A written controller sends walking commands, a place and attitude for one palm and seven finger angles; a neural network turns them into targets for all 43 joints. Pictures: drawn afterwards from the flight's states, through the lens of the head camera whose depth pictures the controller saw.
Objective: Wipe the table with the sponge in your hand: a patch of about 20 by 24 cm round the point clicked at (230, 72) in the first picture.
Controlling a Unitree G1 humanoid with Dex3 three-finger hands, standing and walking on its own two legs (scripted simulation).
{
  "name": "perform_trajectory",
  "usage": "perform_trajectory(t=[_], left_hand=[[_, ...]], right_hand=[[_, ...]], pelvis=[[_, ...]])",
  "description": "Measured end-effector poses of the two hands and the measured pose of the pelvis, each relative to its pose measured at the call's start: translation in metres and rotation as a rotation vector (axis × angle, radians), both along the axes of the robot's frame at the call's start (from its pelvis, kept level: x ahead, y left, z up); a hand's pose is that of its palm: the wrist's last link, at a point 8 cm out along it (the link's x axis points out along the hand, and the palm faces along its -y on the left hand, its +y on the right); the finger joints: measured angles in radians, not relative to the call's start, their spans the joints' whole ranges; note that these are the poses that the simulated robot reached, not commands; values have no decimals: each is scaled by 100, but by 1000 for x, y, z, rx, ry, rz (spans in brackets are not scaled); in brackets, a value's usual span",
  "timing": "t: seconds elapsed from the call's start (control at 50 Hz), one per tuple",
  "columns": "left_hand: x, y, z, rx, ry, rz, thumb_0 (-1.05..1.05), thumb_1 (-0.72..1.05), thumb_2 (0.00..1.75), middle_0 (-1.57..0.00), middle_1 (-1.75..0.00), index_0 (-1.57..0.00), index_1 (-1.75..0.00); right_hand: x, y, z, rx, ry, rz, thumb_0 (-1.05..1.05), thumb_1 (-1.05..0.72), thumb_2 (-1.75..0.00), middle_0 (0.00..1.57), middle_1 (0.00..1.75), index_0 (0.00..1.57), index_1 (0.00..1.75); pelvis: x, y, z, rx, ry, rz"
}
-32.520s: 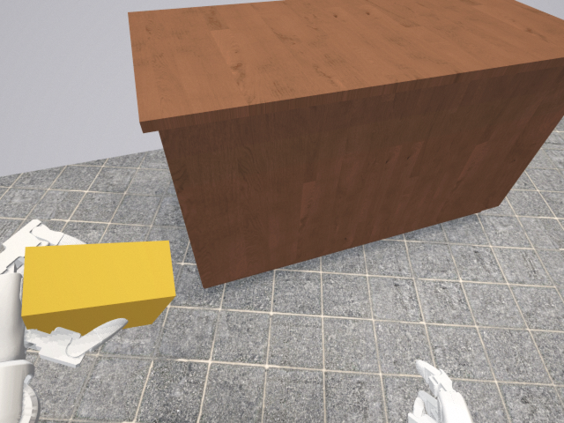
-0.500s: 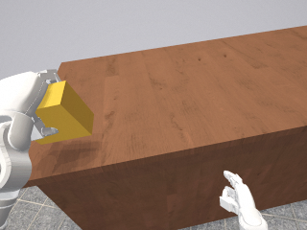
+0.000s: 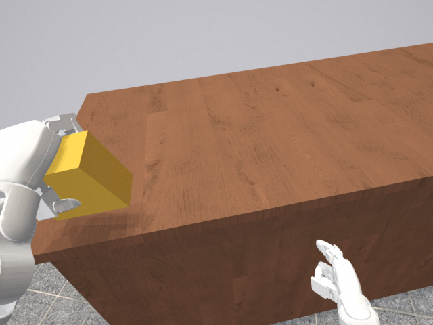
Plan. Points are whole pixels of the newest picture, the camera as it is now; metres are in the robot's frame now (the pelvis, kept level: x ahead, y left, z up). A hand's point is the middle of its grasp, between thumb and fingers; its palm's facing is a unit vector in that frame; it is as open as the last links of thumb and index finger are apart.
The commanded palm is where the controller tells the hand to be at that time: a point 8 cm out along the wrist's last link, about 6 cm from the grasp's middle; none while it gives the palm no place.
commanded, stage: bring the sponge back beside the body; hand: left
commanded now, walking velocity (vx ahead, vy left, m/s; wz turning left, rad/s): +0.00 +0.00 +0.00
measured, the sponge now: (80, 186) +0.22 +0.27 +0.20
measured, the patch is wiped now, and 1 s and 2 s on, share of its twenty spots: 0.95 0.95 0.95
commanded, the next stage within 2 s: step back with the hand held close in 0.36 s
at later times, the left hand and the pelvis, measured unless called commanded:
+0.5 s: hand (50, 171) +0.20 +0.28 +0.25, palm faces +0.38 -0.12 -0.92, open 10.2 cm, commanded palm +0.15 +0.29 +0.30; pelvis -0.01 +0.01 +0.00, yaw +0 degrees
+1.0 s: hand (88, 155) +0.21 +0.22 +0.28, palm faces +0.44 -0.79 -0.43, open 10.2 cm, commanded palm +0.13 +0.28 +0.30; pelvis -0.03 +0.01 -0.01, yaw -1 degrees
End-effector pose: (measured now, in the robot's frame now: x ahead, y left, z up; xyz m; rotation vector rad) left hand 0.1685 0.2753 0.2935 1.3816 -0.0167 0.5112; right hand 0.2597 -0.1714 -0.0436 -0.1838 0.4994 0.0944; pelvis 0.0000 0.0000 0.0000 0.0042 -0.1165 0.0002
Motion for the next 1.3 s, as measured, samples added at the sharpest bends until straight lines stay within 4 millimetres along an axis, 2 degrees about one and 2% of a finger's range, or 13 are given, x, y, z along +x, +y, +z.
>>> perform_trajectory(t=[0.5,0.54,0.6,0.68,0.74,0.82,0.92,1.0,1.1,1.2,1.3], left_hand=[[-6,8,-2,-22,-33,-1,-1,-52,104,-71,-132,-74,-132],[0,12,-8,-289,-126,-160,-1,-52,104,-71,-132,-74,-132],[8,7,-19,-538,-296,-388,-1,-52,104,-71,-132,-74,-132],[12,-4,-20,-651,-504,-625,-1,-52,104,-71,-132,-74,-132],[12,-4,-10,-633,-624,-696,-1,-52,104,-71,-132,-75,-132],[17,0,6,-556,-719,-708,-1,-52,104,-71,-132,-75,-132],[21,-4,5,-507,-684,-697,-1,-51,104,-70,-133,-74,-132],[6,-16,-9,-492,-587,-728,-1,-51,104,-70,-133,-74,-132],[-35,-23,-6,-442,-588,-772,-1,-52,104,-71,-132,-75,-132],[-69,-6,14,-406,-785,-726,-1,-52,104,-71,-132,-75,-131],[-77,16,12,-503,-880,-645,-1,-52,104,-71,-132,-75,-132]], right_hand=[[-6,9,9,-1,-32,1,1,-90,-90,20,30,21,30],[-10,9,12,9,-44,2,1,-90,-90,20,30,21,30],[-30,3,10,-26,-33,-20,1,-90,-90,20,30,21,30],[-69,-18,-9,-104,76,-119,1,-90,-90,21,30,21,30],[-106,-38,-23,-134,190,-205,1,-90,-90,21,30,21,30],[-151,-59,-43,-146,332,-278,1,-90,-90,20,30,21,30],[-185,-74,-55,-125,417,-349,1,-91,-90,20,30,21,30],[-192,-77,-56,-120,385,-378,1,-91,-90,20,30,20,30],[-188,-70,-51,-133,311,-340,1,-91,-90,20,30,20,29],[-177,-59,-50,-121,239,-267,1,-91,-90,20,30,20,30],[-172,-48,-47,-104,186,-223,1,-90,-90,20,30,21,30]], pelvis=[[-9,5,0,-1,-19,0],[-9,6,0,-8,17,11],[-7,7,-3,-11,77,2],[-7,13,-10,-28,111,-6],[-7,14,-10,-6,119,-27],[-9,12,-8,-13,129,-29],[-21,8,-9,-28,149,-22],[-35,9,-13,-24,160,-23],[-51,10,-16,-15,157,-21],[-67,10,-18,-20,137,-5],[-83,12,-22,-25,115,13]])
